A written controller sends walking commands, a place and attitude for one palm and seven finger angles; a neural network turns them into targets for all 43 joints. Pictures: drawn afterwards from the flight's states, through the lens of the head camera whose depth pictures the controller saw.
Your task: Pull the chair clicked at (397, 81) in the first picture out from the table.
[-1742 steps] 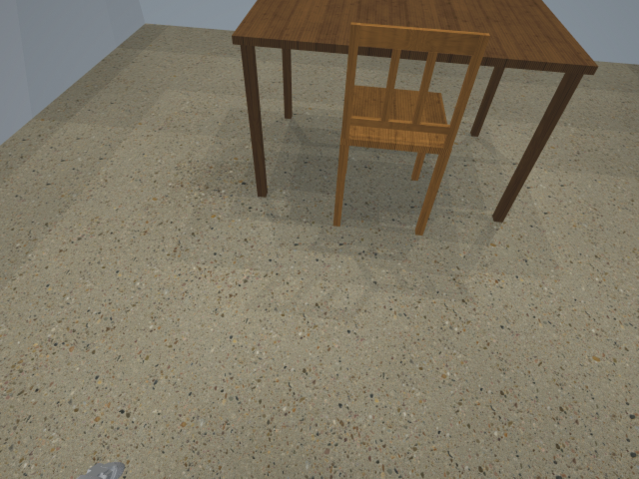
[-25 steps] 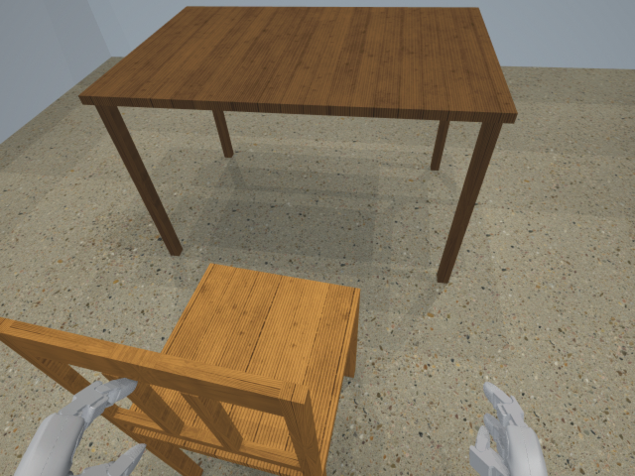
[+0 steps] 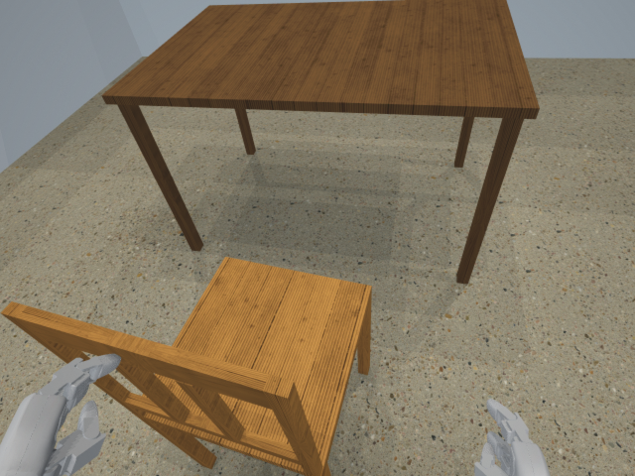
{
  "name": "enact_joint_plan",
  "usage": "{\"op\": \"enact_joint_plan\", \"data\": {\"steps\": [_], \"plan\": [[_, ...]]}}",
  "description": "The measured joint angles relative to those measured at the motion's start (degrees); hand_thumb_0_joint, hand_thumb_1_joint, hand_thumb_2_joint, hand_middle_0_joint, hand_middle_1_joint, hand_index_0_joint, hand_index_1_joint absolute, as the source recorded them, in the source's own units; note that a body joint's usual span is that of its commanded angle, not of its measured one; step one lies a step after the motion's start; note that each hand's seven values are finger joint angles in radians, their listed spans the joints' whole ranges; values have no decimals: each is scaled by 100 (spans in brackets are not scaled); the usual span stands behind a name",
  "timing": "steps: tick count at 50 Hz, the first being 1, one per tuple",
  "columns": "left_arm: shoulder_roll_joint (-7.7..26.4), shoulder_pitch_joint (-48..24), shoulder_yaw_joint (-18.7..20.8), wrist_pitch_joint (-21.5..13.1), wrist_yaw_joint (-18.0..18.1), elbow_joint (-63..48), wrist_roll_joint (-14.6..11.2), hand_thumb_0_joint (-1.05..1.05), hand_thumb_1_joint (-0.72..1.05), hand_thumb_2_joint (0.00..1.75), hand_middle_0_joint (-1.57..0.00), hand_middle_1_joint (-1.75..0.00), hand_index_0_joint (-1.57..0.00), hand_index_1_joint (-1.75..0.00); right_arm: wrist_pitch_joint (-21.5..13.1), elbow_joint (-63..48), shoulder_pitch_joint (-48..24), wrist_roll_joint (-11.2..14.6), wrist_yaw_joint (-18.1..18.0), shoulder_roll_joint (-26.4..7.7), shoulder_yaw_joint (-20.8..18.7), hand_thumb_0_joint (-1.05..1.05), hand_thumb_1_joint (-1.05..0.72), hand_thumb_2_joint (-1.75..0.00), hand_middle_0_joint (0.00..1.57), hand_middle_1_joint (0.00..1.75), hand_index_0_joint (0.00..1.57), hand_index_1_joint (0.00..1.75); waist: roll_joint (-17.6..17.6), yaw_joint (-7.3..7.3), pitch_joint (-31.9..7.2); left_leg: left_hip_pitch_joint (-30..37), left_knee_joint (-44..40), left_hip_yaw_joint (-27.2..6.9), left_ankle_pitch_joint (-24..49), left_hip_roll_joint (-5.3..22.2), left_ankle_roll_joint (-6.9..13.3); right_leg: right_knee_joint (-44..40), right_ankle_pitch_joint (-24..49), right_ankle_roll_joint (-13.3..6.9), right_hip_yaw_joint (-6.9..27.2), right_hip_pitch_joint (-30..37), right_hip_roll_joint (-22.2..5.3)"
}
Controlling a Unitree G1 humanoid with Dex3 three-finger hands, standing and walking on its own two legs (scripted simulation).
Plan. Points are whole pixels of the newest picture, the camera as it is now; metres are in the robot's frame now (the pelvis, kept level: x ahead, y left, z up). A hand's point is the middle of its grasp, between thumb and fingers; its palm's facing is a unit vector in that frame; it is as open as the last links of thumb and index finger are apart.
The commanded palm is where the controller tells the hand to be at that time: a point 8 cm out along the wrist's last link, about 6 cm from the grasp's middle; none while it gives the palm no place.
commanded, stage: step back with the hand held close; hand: left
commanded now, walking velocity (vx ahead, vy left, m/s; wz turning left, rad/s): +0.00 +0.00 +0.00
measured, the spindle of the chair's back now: (154, 389) +0.23 +0.31 -0.09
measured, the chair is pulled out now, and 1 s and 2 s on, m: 0.65 0.64 0.64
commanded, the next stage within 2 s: stop stepping back and stand still in 1.38 s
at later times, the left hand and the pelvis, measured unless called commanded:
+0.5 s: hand (26, 377) +0.14 +0.29 +0.16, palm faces +0.29 -0.77 -0.57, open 7.4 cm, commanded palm +0.09 +0.33 +0.19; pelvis -0.06 +0.03 +0.02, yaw -2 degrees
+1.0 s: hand out of the picture +0.06 +0.33 +0.18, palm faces +0.46 -0.73 -0.50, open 7.4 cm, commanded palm -0.01 +0.37 +0.19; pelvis -0.13 +0.06 +0.00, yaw +3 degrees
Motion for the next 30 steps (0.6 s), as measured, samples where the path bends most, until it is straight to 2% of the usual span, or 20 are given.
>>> {"op": "enact_joint_plan", "data": {"steps": [2,4,6,7,10,12,14,16,18,21,26,30], "plan": [[-64,-80,189,-201,51,-125,18,2,89,90,-21,-30,-46,-40,29,8,20,-26,-13,-36,-20,2,-90,-90,20,30,20,30,40,47,-32,34,-22,-16,27,-6,11,-19,19,-1,-18,40,-5],[-185,-321,444,-552,130,-228,11,2,89,90,-21,-30,-44,-40,78,8,8,-70,-24,-69,-29,2,-90,-90,20,30,20,30,88,86,-74,82,-53,-20,60,-5,34,-47,49,-3,-23,86,-3],[-321,-837,735,-972,140,-248,2,2,89,90,-21,-30,-40,-38,217,-64,-25,-107,-18,-91,-47,2,-90,-90,20,30,20,30,144,109,-117,106,-63,-3,101,7,110,-104,104,-6,-22,129,11],[-347,-1196,917,-1222,101,-142,11,2,89,90,-21,-30,-38,-37,351,-127,-69,-128,11,-86,-72,2,-90,-90,20,30,20,30,156,73,-128,47,-5,61,150,31,205,-160,153,-14,-43,137,21],[-419,-1967,1469,-1845,13,351,71,2,89,90,-21,-30,-32,-35,819,-302,-298,-172,165,-21,-119,2,-90,-90,20,30,20,30,106,-303,-159,-187,142,381,454,97,501,-389,346,-25,-140,124,0],[-490,-1894,1670,-2044,-20,522,74,2,90,90,-21,-30,-29,-33,1125,-499,-399,-183,262,15,-159,2,-90,-90,20,30,21,30,83,-571,-233,-203,-71,535,544,132,571,-544,486,1,-97,47,-3],[-576,-1507,1667,-2122,-60,477,90,1,90,90,-20,-30,-26,-32,1355,-701,-425,-183,310,17,-226,2,-90,-90,20,30,21,30,76,-778,-292,-152,-415,632,550,164,511,-674,612,38,-22,-58,10],[-641,-1074,1525,-2140,-113,307,129,1,90,90,-20,-30,-24,-31,1521,-842,-412,-184,299,-6,-313,1,-90,-90,20,30,21,30,25,-880,-257,-145,-643,714,621,177,327,-767,723,76,55,-148,6],[-638,-712,1382,-2137,-167,52,162,1,90,90,-20,-30,-23,-31,1651,-916,-364,-186,257,-41,-388,1,-90,-90,20,30,20,30,-88,-873,-145,-167,-732,789,738,170,238,-826,824,107,129,-210,-6],[-487,-405,1330,-2169,-185,-314,171,2,89,90,-21,-30,-23,-30,1745,-921,-248,-193,157,-91,-454,1,-90,-90,20,30,20,30,-264,-764,44,-234,-757,836,833,144,233,-858,941,152,176,-288,-34],[-230,-400,1612,-2276,-32,-613,136,2,89,90,-22,-30,-23,-30,1693,-790,-162,-215,32,-54,-433,1,-90,-90,20,30,20,30,-401,-552,191,-404,-702,853,963,103,318,-892,1134,231,196,-420,-75],[-266,-578,1753,-2331,109,-584,130,2,89,90,-21,-30,-22,-30,1568,-714,-207,-239,15,71,-337,2,-90,-90,20,30,20,30,-399,-495,116,-554,-621,861,1046,78,386,-906,1276,284,209,-527,-99]]}}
